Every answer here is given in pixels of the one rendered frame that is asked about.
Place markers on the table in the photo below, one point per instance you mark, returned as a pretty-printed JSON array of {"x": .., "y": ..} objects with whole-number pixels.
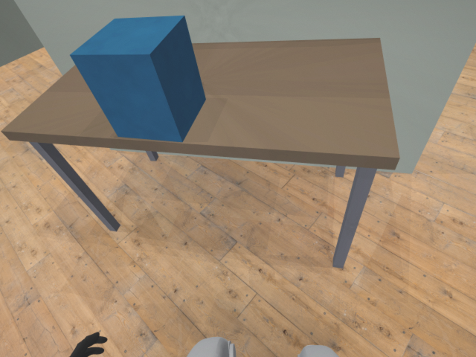
[{"x": 321, "y": 101}]

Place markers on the robot left hand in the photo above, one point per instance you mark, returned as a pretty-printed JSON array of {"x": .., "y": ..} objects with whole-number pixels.
[{"x": 82, "y": 350}]

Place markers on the carton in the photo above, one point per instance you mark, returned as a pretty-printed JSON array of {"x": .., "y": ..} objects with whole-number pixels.
[{"x": 143, "y": 74}]

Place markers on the robot left thigh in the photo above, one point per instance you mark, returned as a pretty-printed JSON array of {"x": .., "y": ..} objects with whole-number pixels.
[{"x": 213, "y": 347}]

